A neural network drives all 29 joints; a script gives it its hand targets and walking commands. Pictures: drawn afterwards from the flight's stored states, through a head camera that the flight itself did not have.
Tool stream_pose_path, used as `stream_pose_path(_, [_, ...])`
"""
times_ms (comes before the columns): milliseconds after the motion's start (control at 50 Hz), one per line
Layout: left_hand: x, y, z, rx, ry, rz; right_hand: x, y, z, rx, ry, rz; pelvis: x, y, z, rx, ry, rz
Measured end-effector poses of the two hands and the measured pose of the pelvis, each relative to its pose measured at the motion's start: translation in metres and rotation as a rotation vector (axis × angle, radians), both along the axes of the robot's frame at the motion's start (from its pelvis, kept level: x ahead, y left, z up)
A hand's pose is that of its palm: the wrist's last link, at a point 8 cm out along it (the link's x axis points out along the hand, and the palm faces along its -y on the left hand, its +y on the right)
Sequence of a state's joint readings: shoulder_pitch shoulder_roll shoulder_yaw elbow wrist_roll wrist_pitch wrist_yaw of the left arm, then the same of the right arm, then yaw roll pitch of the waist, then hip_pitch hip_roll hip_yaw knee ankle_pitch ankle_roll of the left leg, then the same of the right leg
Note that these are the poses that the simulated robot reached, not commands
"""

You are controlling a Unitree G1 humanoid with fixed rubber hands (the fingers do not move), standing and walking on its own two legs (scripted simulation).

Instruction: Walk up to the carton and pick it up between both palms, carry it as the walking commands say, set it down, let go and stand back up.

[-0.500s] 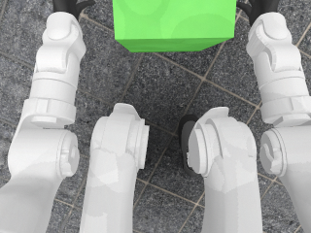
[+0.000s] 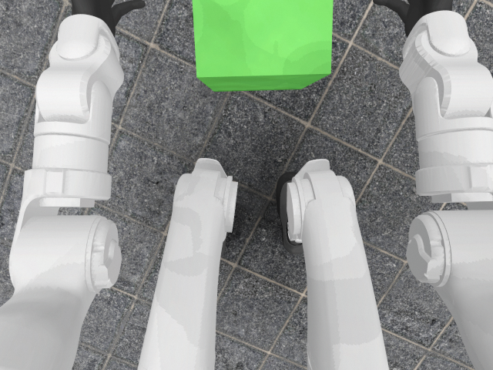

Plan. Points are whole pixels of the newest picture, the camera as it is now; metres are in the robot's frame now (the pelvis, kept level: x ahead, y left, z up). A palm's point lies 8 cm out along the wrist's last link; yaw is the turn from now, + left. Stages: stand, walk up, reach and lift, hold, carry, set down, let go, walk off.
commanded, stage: set down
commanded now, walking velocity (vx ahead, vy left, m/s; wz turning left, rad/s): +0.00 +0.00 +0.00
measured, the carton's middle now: (259, 24) +0.57 +0.00 -0.36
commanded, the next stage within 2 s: let go in 0.68 s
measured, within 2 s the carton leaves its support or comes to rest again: neither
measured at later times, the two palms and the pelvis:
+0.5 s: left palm out of the picture +0.51 +0.21 +0.02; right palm out of the picture +0.53 -0.17 +0.02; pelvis +0.01 -0.01 +0.13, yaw +1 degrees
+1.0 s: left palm out of the picture +0.42 +0.22 +0.08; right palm out of the picture +0.44 -0.19 +0.07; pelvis +0.05 +0.00 +0.21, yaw +0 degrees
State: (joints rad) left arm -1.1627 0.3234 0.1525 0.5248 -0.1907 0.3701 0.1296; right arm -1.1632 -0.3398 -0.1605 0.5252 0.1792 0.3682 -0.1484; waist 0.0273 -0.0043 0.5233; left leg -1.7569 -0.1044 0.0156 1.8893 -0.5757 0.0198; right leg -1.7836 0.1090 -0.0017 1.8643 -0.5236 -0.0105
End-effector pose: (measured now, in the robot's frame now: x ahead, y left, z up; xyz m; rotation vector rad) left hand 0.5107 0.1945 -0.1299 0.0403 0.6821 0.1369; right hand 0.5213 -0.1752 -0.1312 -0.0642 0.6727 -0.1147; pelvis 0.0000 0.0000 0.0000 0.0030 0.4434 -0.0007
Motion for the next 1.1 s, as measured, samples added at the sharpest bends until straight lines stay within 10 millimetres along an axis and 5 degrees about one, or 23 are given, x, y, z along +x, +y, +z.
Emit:
stream_pose_path(280, [-0.004,0.021,0.085,0.012,0.007,0.024,0.008,0.011,0.083,0.006,0.006,0.027,-0.001,-0.007,0.070,0.009,-0.024,0.009])
stream_pose_path(560, [0.002,0.016,0.166,0.012,0.010,0.005,0.008,-0.003,0.166,-0.011,0.005,0.016,0.014,-0.005,0.146,0.009,-0.062,0.002])
stream_pose_path(760, [-0.004,0.020,0.181,0.029,0.024,0.007,0.001,-0.002,0.178,-0.023,0.037,0.034,0.026,-0.004,0.181,0.006,-0.063,0.001])
stream_pose_path(920, [-0.049,0.022,0.190,0.103,0.073,-0.072,-0.044,-0.002,0.189,-0.112,0.085,0.091,0.041,-0.004,0.200,-0.002,-0.103,0.003])
stream_pose_path(1100, [-0.131,0.035,0.239,0.123,0.177,-0.088,-0.118,-0.023,0.236,-0.119,0.160,0.093,0.065,-0.001,0.227,-0.010,-0.201,0.007])
